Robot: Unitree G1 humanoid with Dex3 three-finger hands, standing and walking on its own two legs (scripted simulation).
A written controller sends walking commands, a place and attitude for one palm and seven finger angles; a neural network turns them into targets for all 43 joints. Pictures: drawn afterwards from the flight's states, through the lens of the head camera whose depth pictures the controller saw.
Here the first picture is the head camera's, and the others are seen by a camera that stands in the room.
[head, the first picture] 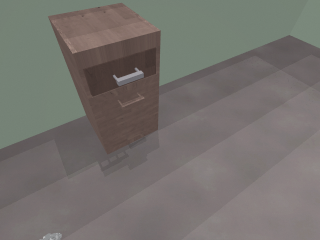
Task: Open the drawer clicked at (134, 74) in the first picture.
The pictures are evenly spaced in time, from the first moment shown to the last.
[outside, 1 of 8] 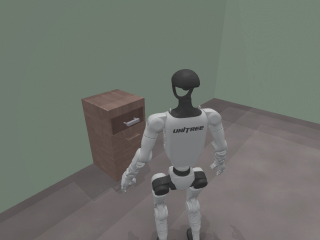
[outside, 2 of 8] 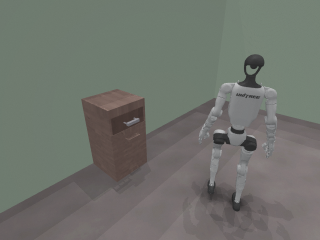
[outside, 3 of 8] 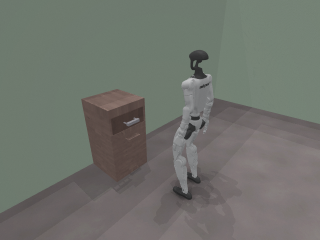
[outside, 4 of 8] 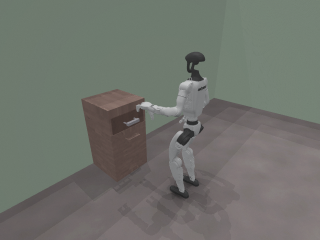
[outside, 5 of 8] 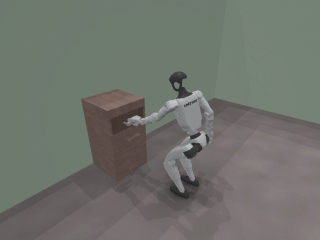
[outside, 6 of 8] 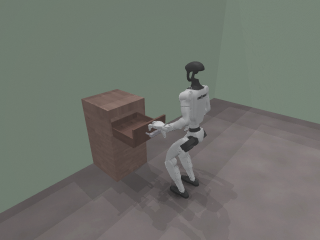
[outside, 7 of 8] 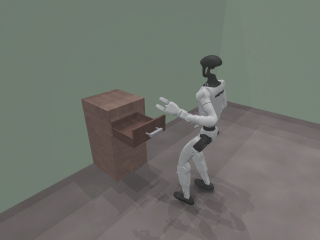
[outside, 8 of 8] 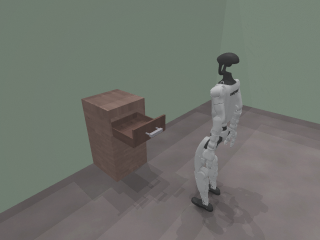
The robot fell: no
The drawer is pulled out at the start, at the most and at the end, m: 0.00 0.30 0.30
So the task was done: yes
